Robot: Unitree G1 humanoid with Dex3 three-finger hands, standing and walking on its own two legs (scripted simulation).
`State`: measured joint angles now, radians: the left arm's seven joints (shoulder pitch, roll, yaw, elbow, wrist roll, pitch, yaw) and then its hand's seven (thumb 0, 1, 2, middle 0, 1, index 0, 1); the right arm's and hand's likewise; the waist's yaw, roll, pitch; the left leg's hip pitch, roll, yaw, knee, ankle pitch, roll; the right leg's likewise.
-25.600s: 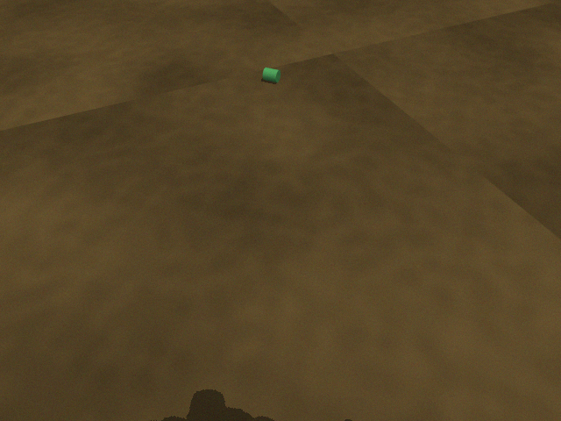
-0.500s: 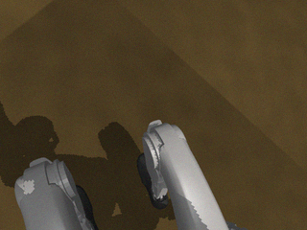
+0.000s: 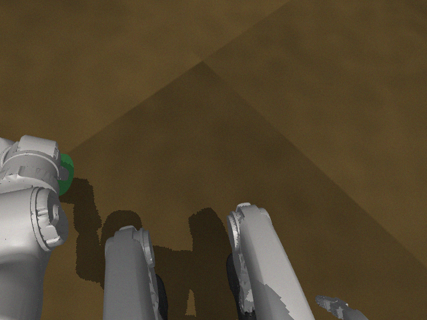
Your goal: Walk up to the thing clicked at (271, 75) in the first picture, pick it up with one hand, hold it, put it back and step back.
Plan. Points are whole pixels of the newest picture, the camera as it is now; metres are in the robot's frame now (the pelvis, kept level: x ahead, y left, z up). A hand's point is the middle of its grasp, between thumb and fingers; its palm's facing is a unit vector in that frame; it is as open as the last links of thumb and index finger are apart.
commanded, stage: lift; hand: left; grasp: from above
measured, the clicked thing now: (36, 171) +0.45 +0.30 -0.10
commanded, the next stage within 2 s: hold in 0.98 s
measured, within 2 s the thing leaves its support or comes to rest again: neither
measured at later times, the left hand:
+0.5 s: hand out of the picture +0.41 +0.23 +0.14, palm faces -0.05 -0.44 -0.89, open 12.7 cm
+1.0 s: hand out of the picture +0.38 +0.24 +0.22, palm faces -0.10 -0.45 -0.89, open 12.7 cm
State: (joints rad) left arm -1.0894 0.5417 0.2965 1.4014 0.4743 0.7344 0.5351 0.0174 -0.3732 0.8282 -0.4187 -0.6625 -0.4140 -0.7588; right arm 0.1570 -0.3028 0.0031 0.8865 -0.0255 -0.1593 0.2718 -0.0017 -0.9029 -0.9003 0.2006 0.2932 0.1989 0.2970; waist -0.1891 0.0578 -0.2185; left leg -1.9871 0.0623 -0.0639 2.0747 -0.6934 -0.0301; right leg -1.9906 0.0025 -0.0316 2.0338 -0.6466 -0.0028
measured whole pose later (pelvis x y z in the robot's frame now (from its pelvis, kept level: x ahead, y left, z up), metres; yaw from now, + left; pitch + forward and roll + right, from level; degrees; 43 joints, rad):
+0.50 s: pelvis +0.02 -0.03 +0.18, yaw +2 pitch +24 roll +0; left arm -0.90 0.32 0.16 1.26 0.42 0.86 0.56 0.02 -0.36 0.82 -0.40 -0.69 -0.40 -0.77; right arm 0.19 -0.31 -0.02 0.90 0.02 -0.20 0.11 0.00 -0.89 -0.90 0.20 0.29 0.20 0.30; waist -0.15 0.04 -0.24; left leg -1.30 0.09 -0.03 1.44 -0.56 -0.07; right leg -1.32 0.02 -0.04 1.45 -0.54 -0.04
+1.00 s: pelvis +0.05 -0.01 +0.27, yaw +2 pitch +14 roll +0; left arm -0.78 0.23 0.10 1.18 0.38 0.95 0.57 0.02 -0.35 0.82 -0.39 -0.68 -0.39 -0.77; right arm 0.20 -0.28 -0.02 0.92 0.01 -0.17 0.14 0.00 -0.88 -0.89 0.21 0.29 0.20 0.30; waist -0.10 0.04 -0.13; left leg -0.83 0.07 0.00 1.02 -0.44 -0.05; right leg -0.84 0.02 -0.02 1.01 -0.41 -0.02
